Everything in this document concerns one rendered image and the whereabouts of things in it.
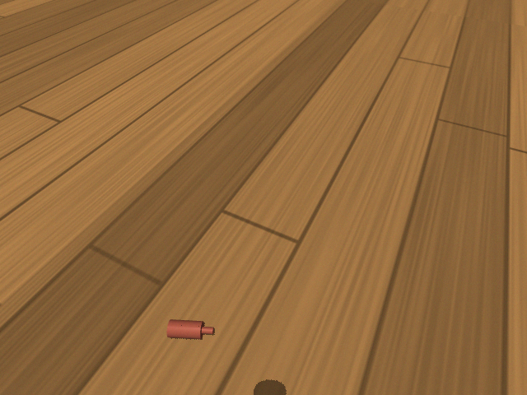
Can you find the bottle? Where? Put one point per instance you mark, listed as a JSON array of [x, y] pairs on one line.
[[187, 329]]

